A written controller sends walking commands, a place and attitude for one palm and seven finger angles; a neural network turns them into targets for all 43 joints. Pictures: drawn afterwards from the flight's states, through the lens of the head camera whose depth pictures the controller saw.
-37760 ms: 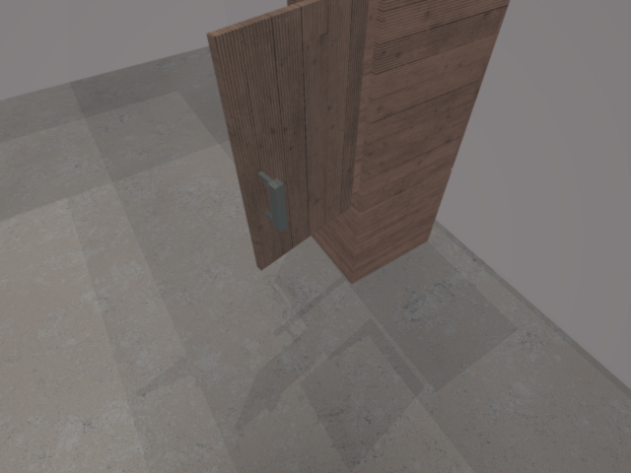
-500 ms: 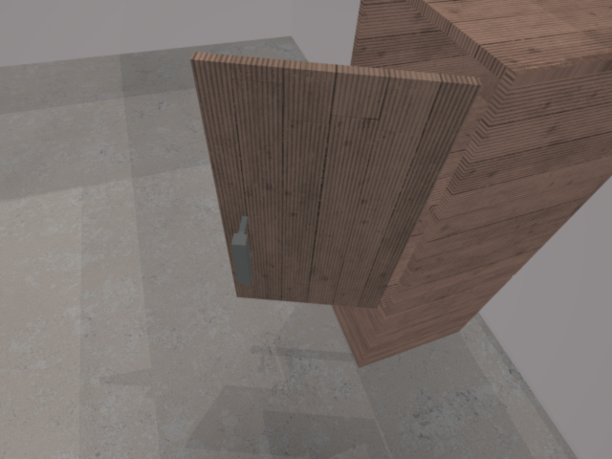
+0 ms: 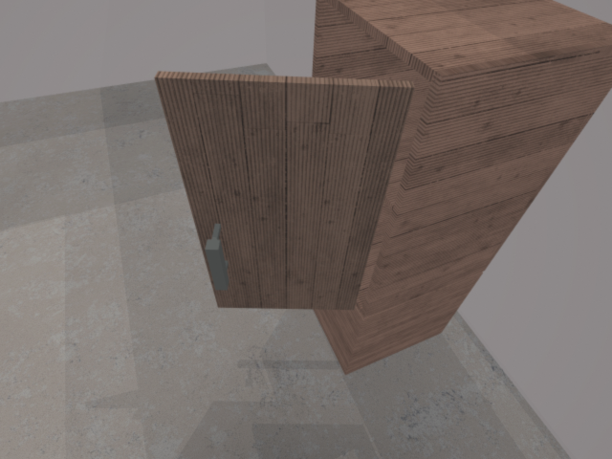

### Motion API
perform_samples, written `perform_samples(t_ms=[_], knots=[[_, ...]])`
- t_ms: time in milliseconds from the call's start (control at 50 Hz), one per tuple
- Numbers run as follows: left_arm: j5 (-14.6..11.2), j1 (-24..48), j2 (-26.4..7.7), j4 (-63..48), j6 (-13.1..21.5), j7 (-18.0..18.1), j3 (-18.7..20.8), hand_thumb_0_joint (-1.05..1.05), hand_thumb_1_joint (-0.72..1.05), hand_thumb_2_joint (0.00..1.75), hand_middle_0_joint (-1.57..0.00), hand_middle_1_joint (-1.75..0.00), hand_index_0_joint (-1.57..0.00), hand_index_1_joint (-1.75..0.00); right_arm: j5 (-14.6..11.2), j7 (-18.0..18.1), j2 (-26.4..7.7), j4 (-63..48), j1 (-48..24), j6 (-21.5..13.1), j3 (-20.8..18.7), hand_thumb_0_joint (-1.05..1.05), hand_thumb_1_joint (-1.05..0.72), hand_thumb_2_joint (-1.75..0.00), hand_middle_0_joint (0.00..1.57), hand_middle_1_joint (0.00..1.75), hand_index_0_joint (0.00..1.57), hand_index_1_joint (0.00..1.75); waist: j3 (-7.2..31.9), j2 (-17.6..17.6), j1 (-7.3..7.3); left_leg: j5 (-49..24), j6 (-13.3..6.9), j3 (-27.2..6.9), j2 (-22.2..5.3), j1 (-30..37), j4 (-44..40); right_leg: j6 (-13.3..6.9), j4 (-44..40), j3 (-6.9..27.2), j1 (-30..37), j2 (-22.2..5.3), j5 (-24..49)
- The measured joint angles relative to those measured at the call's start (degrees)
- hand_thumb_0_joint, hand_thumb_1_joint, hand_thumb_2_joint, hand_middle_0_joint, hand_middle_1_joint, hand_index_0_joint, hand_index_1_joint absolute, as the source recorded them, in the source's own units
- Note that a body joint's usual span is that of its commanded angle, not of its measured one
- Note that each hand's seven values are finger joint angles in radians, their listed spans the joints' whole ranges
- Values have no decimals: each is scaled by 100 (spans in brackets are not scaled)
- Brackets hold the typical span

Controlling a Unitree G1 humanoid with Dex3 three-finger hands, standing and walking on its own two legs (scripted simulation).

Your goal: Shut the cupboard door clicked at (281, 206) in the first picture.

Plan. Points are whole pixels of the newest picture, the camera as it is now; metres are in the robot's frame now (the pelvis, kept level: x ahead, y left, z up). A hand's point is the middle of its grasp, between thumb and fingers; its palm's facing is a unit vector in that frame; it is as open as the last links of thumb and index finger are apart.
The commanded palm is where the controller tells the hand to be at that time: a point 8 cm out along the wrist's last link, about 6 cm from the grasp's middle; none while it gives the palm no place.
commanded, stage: come to a stop and stand still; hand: left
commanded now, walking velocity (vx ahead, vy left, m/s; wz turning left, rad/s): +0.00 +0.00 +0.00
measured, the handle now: (219, 257) +0.48 +0.19 -0.11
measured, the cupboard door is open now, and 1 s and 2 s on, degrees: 67 67 67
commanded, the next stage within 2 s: look again from close up in 0.08 s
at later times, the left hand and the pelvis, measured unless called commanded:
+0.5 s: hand out of the picture +0.02 +0.20 -0.18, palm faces +0.02 -0.97 -0.23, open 7.4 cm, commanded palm none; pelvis +0.01 +0.03 -0.01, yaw +0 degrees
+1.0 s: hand (156, 375) +0.22 +0.21 -0.01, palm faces +0.23 -0.97 -0.06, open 7.1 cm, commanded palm +0.11 +0.25 -0.08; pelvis +0.00 +0.02 -0.04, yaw +4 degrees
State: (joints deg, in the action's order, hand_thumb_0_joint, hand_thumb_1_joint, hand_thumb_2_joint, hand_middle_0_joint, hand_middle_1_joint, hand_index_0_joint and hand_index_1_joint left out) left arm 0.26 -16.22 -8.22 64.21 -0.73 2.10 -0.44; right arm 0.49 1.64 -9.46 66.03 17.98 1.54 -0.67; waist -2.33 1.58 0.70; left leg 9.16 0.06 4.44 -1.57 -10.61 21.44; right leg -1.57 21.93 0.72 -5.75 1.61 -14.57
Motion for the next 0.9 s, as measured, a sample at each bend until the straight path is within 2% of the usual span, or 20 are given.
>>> perform_samples(t_ms=[180,280,380,540,800,820,840,880,900], knots=[[-23,-73,120,99,35,9,0,0,91,90,-20,-30,-20,-30,-11,27,203,95,157,-78,45,0,-91,-90,20,30,20,30,-69,-29,18,-1,-17,4,14,-32,-22,17,-49,4,-19,-14,17],[42,-110,201,-31,217,77,-106,1,91,90,-20,-30,-20,-30,30,-57,149,-270,70,-170,48,0,-91,-90,20,30,20,30,-91,-339,93,345,-85,-90,-37,-511,708,58,316,-86,-295,24,-160],[27,-138,115,-120,236,79,-97,1,91,90,-20,-30,-20,-30,73,-20,112,-421,-11,-199,82,1,-93,-90,20,30,20,30,60,-433,53,489,-167,-46,105,-515,862,139,655,-57,-378,-126,-408],[36,-59,-67,-273,185,77,-76,0,91,90,-20,-30,-20,-30,30,-55,-47,-483,-188,-247,83,2,-94,-90,20,30,20,30,150,-275,-33,532,-240,94,227,-370,774,219,800,75,-372,-257,-538],[55,82,-209,-304,163,61,-86,0,91,90,-20,-30,-20,-30,-5,-64,-138,-489,-522,-251,92,0,-91,-90,20,30,20,30,52,-78,-83,508,-238,103,181,-333,674,238,541,88,-269,-213,-431],[-78,-174,-187,-1279,-210,14,228,1,91,90,-20,-30,-20,-30,-48,-5,-147,-705,-477,-375,107,0,-91,-90,20,30,20,30,-50,-70,-45,556,-233,66,159,-406,819,223,693,25,-341,-196,-438],[-278,-482,-240,-2425,-274,91,298,1,91,90,-20,-30,-20,-30,-165,128,-160,-971,-360,-682,158,0,-91,-90,20,30,20,30,-125,-30,-49,604,-229,47,169,-484,956,187,1093,-57,-545,-220,-493],[-632,-880,-380,-4144,97,334,257,2,91,90,-21,-31,-21,-30,-273,272,-181,-1306,-150,-1297,157,0,-91,-90,20,30,20,30,-41,60,-69,641,-207,36,274,-572,1062,118,1794,-141,-937,-326,-551],[-741,-908,-398,-4724,197,399,243,2,91,90,-21,-31,-21,-31,-282,231,-206,-1476,-64,-1475,98,1,-91,-90,20,30,20,30,85,60,-41,636,-206,3,339,-646,1095,100,1911,-167,-1089,-356,-559]])
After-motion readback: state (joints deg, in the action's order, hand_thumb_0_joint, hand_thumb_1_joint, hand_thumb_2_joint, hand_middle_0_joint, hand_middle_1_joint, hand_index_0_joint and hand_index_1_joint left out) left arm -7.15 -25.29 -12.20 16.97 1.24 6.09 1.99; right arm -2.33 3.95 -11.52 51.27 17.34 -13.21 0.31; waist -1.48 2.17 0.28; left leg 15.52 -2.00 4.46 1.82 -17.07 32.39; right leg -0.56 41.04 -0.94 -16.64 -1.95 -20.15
